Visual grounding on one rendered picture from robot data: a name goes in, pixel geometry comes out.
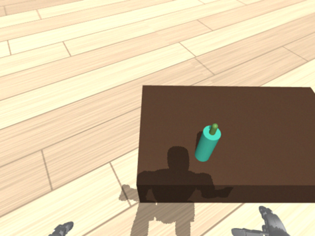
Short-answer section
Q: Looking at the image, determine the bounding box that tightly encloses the bottle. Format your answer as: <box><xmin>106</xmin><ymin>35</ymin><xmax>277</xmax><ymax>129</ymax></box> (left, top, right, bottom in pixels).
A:
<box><xmin>195</xmin><ymin>123</ymin><xmax>221</xmax><ymax>162</ymax></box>

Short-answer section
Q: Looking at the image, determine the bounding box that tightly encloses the left robot hand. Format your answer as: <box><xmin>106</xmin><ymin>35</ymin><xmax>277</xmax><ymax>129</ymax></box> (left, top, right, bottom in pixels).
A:
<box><xmin>48</xmin><ymin>222</ymin><xmax>74</xmax><ymax>236</ymax></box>

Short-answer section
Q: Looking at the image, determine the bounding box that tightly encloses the right robot hand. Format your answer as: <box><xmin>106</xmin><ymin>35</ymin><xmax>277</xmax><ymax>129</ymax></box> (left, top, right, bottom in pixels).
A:
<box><xmin>231</xmin><ymin>206</ymin><xmax>287</xmax><ymax>236</ymax></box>

